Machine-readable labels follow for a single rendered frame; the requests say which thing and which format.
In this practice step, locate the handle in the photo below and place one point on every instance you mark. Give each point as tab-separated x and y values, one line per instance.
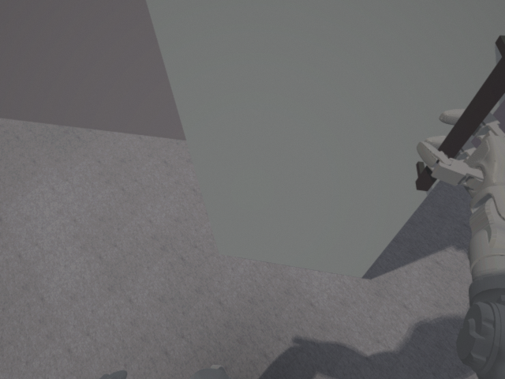
486	98

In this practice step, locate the right robot forearm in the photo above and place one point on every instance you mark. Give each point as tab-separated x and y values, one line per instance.
486	251

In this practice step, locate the fridge door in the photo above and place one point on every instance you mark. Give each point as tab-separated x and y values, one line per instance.
303	117

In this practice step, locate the robot left shin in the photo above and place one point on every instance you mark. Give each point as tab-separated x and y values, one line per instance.
218	368

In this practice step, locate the robot right upper arm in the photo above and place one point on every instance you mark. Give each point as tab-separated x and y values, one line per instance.
481	340

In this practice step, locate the robot right hand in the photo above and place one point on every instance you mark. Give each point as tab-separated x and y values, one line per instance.
488	158

